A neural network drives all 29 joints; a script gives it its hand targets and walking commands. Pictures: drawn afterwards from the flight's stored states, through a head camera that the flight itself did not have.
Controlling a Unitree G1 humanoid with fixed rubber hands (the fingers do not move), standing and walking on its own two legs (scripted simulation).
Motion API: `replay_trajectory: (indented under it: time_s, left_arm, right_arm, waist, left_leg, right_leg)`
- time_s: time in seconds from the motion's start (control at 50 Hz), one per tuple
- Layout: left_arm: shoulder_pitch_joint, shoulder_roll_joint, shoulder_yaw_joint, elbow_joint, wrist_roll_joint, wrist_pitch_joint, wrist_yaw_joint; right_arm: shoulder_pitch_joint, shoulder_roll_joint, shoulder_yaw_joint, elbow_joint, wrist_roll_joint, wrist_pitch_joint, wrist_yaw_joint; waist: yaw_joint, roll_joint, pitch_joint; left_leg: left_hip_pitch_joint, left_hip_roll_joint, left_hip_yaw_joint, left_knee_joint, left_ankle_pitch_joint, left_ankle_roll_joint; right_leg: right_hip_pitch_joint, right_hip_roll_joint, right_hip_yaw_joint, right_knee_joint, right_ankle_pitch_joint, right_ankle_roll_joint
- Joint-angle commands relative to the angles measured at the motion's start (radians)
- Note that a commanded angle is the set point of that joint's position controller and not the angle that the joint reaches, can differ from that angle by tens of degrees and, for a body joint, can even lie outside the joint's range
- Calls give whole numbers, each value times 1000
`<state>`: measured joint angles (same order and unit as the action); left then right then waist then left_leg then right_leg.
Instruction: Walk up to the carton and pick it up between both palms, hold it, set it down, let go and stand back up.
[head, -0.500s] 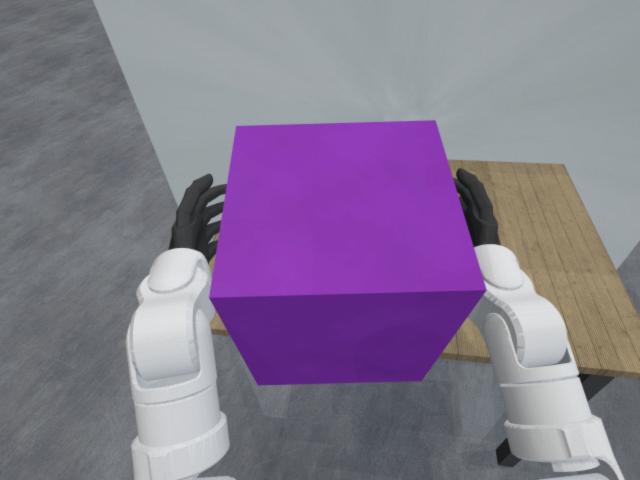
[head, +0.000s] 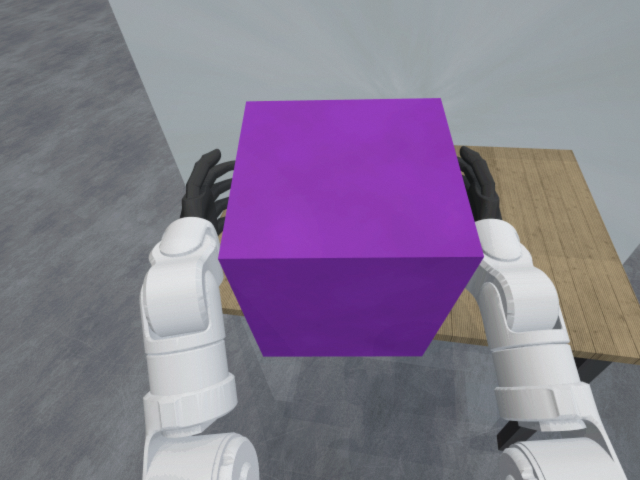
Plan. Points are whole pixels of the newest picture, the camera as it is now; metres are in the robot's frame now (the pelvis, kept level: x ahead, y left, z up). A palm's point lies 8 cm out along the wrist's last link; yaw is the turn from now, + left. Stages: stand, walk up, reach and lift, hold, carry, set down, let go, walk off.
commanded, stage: hold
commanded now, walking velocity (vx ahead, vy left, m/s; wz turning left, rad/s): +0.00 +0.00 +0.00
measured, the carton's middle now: (342, 241) +0.38 -0.01 +0.13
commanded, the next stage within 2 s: none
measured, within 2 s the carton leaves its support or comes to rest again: neither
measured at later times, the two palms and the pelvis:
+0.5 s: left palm (177, 229) +0.36 +0.17 +0.18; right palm (450, 215) +0.37 -0.14 +0.16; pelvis +0.03 +0.01 +0.00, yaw +1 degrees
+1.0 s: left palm (200, 230) +0.35 +0.14 +0.18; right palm (476, 226) +0.36 -0.16 +0.15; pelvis +0.00 +0.01 +0.00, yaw +0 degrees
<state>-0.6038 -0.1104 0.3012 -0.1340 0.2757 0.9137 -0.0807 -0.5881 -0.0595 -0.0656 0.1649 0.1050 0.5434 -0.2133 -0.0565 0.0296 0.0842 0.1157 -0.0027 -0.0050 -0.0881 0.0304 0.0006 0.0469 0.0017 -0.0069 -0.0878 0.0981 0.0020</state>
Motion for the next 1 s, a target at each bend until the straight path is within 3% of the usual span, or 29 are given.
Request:
replay_trajectory:
  time_s: [0.0,0.14,0.26,0.44,0.56,0.68,0.86,0.98]
  left_arm:
    - [-509,-287,-315,-27,-122,-84,-125]
    - [-476,-282,-323,-66,-136,-95,-133]
    - [-423,-291,-389,-170,-160,-68,-129]
    - [-327,-288,-463,-299,-178,13,-126]
    - [-286,-284,-455,-328,-168,67,-120]
    - [-299,-290,-426,-296,-150,85,-111]
    - [-430,-298,-384,-184,-135,23,-95]
    - [-497,-300,-353,-99,-128,-38,-101]
  right_arm:
    - [-597,383,331,-190,77,-53,73]
    - [-576,401,376,-221,116,-52,51]
    - [-521,392,411,-292,163,-44,30]
    - [-416,311,388,-364,186,-17,21]
    - [-396,256,357,-387,187,-3,35]
    - [-433,235,336,-372,177,-8,61]
    - [-551,300,326,-290,132,-37,92]
    - [-598,354,321,-234,91,-52,92]
  waist:
    - [22,-76,-441]
    - [23,-87,-459]
    - [3,-48,-486]
    - [-44,19,-433]
    - [-45,9,-377]
    - [-30,-11,-337]
    - [5,-41,-367]
    - [15,-59,-427]
  left_leg:
    - [-153,-12,43,-31,10,40]
    - [-146,-16,31,-21,109,31]
    - [-80,-19,19,17,251,1]
    - [52,-9,9,78,428,-56]
    - [104,5,6,85,470,-75]
    - [100,18,8,65,386,-68]
    - [-28,13,30,1,79,-8]
    - [-82,-3,44,-19,0,28]
  right_leg:
    - [383,0,24,92,25,87]
    - [443,-1,39,111,174,87]
    - [446,5,41,122,296,75]
    - [346,23,23,78,292,49]
    - [295,35,13,47,221,39]
    - [264,36,11,38,123,40]
    - [276,15,17,64,-26,59]
    - [307,5,19,75,-41,74]
